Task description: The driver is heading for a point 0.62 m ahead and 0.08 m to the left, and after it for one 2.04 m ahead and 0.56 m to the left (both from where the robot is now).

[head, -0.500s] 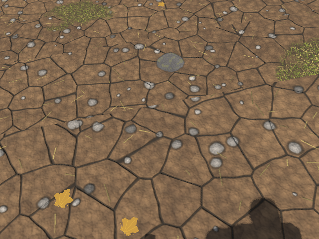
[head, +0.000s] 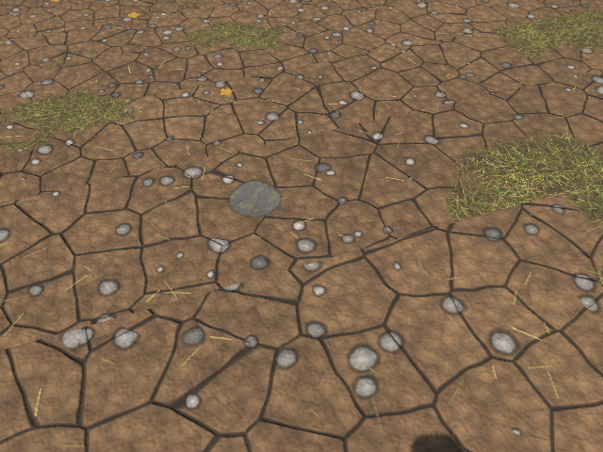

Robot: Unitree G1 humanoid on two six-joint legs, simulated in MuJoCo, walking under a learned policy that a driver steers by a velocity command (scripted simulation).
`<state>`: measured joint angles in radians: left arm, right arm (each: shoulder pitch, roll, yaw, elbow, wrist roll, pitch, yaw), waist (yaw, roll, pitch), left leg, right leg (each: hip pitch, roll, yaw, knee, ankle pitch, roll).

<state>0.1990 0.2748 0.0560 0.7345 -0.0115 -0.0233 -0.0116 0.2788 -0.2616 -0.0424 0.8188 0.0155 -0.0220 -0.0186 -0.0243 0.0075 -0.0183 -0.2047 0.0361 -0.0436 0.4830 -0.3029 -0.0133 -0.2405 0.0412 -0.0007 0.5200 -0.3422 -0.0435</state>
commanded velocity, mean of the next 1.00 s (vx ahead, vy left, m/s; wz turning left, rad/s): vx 0.45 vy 0.00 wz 0.02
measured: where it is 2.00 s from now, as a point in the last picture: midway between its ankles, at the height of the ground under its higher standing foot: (241, 272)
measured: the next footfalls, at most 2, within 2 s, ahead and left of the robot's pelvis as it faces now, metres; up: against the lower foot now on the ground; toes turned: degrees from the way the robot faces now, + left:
right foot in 0.02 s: +0.02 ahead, -0.11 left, +0.00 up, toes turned +1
left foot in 0.44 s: +0.36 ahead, +0.15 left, +0.00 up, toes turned +2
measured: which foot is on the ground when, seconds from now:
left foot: down 0.00-0.04, up 0.06-0.42, down 0.44-1.00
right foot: up 0.00-0.00, down 0.02-0.44, up 0.46-0.96, down 0.98-1.00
